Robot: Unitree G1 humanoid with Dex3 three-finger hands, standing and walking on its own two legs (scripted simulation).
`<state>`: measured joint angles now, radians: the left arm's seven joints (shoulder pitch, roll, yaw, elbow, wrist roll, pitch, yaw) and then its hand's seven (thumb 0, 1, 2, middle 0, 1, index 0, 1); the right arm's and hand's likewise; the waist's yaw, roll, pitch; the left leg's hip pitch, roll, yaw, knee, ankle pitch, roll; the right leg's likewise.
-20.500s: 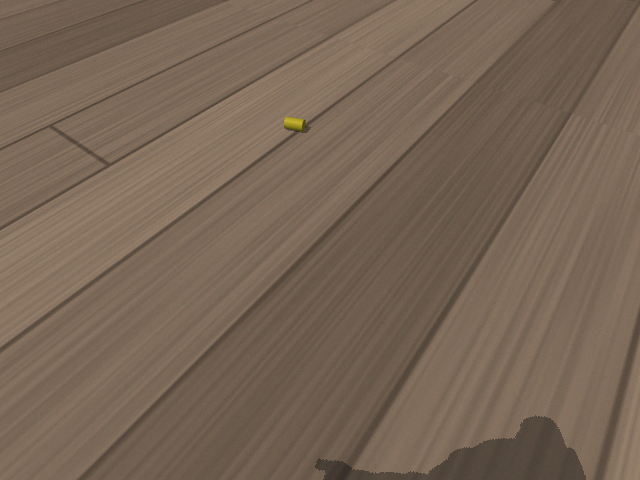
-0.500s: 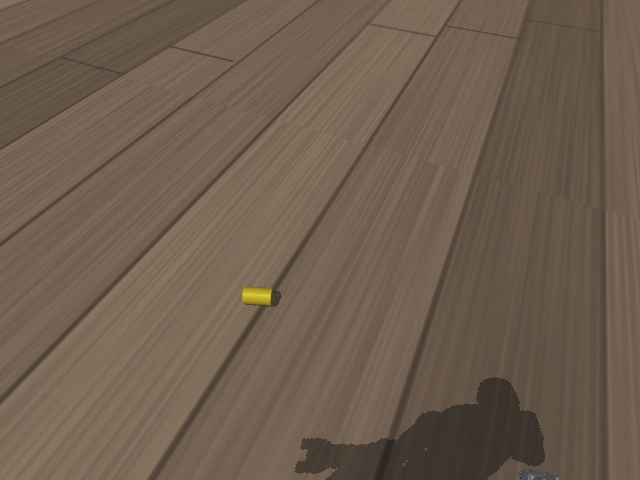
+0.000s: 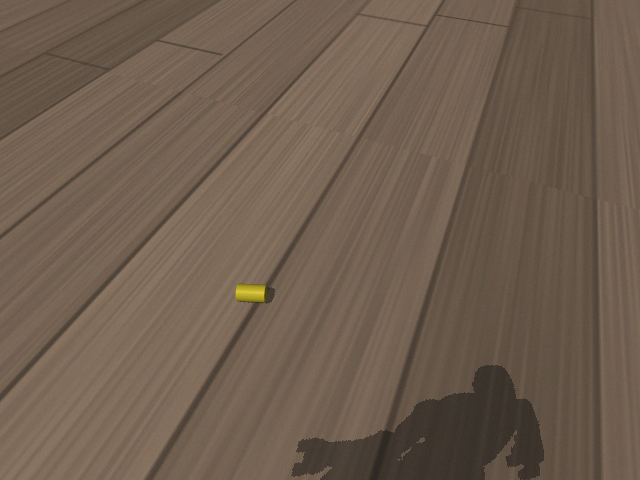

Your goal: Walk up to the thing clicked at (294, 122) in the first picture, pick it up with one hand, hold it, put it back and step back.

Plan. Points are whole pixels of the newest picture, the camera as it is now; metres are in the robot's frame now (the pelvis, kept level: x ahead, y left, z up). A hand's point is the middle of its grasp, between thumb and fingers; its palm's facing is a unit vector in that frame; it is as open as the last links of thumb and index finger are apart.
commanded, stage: stand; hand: left
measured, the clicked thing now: (251, 293) +0.83 +0.25 -0.75
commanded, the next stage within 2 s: walk up in 0.16 s
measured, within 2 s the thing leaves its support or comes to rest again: neither
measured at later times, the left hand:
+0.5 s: hand out of the picture +0.08 +0.33 -0.18, palm faces +0.04 -0.93 -0.37, open 7.4 cm
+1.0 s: hand (155, 360) +0.32 +0.28 -0.13, palm faces +0.05 -0.92 -0.38, open 7.4 cm
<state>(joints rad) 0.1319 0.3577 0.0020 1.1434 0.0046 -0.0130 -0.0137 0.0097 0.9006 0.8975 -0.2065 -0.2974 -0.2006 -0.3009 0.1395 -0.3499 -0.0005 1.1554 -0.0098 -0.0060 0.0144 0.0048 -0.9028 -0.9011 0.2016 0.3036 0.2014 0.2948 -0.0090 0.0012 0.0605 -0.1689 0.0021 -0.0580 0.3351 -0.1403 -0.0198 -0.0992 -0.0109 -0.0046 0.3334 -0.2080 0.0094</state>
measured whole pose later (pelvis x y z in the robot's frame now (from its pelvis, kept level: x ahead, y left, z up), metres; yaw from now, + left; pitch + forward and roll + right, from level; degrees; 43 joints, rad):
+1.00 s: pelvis +0.25 +0.01 -0.02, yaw +3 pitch -4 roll +0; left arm 0.28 0.37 0.05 0.83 0.01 -0.07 -0.06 0.01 0.90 0.90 -0.21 -0.30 -0.20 -0.30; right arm 0.31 -0.43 -0.05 0.87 0.00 -0.04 0.04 0.01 -0.90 -0.90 0.20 0.30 0.20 0.29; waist 0.01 0.05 0.09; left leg -0.39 0.03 -0.01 1.06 -0.40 0.03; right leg -0.26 -0.04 -0.05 0.56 -0.24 -0.03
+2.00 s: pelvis +0.40 +0.01 -0.01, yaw +2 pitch -3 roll +0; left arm 0.06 0.35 0.00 1.08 -0.01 -0.02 -0.02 0.01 0.90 0.90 -0.21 -0.30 -0.20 -0.30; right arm 0.12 -0.36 0.01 1.11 0.00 -0.01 0.02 0.00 -0.90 -0.90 0.20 0.30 0.20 0.29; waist -0.01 0.00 0.06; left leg -0.17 0.03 0.04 0.44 -0.21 -0.02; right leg -0.20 -0.04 -0.02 0.45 -0.20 0.02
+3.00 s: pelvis +0.43 +0.01 +0.00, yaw +3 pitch -2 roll +0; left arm 0.09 0.35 0.01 1.15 0.01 -0.01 -0.01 0.01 0.90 0.90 -0.21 -0.30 -0.20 -0.30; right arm 0.08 -0.35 0.00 1.15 -0.01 -0.01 0.01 0.00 -0.90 -0.90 0.20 0.30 0.20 0.29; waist 0.00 0.00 0.04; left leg -0.10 0.03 0.03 0.30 -0.17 -0.02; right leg -0.12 -0.04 -0.04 0.32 -0.16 0.02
